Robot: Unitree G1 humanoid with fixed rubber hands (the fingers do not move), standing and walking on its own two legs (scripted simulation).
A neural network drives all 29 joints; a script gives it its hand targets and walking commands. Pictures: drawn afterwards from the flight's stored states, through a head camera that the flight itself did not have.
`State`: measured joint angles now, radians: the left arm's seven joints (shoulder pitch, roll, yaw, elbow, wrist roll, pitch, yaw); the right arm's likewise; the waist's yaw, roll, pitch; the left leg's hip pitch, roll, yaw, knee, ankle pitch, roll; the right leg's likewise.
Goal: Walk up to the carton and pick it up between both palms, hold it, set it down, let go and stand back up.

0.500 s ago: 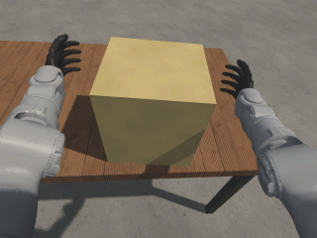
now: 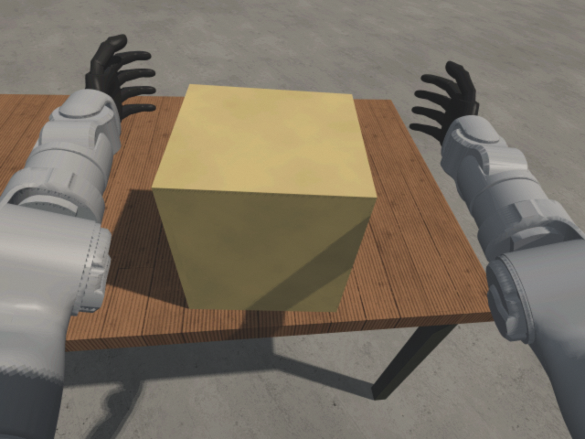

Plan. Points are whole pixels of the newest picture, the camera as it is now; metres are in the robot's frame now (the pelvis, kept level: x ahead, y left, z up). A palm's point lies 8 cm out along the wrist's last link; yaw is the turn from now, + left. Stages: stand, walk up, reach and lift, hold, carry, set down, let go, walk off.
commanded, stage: set down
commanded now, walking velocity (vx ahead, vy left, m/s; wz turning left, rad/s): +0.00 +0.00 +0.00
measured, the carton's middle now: (267, 205) +0.49 +0.01 +0.05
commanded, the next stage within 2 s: none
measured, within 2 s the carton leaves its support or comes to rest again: neither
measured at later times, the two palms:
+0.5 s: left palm (73, 102) +0.47 +0.22 +0.25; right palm (466, 143) +0.41 -0.23 +0.23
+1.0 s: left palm (79, 165) +0.44 +0.23 +0.19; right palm (442, 191) +0.39 -0.21 +0.17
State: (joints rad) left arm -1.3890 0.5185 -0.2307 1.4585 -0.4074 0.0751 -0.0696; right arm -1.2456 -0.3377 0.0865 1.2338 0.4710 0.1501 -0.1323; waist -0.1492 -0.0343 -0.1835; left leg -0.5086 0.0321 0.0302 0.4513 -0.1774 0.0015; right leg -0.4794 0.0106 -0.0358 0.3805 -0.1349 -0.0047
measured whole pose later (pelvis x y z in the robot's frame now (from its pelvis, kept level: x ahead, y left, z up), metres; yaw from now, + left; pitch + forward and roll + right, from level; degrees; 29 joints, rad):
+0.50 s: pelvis -0.01 +0.01 +0.00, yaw +1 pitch +6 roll -1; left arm -1.31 0.56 -0.18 1.32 -0.39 0.20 -0.10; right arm -1.13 -0.36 0.03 1.06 0.43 0.27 -0.13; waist -0.15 -0.01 -0.08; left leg -0.37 0.01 0.01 0.42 -0.16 0.02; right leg -0.32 -0.01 -0.05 0.32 -0.11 0.01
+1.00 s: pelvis +0.00 +0.01 +0.01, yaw +1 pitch +1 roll -2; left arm -0.92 0.50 -0.04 0.90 -0.33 0.26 -0.08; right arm -0.77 -0.30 -0.01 0.74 0.42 0.24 -0.14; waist -0.10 -0.04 -0.03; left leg -0.25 0.02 0.02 0.42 -0.19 0.02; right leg -0.20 0.00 -0.05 0.32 -0.14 0.01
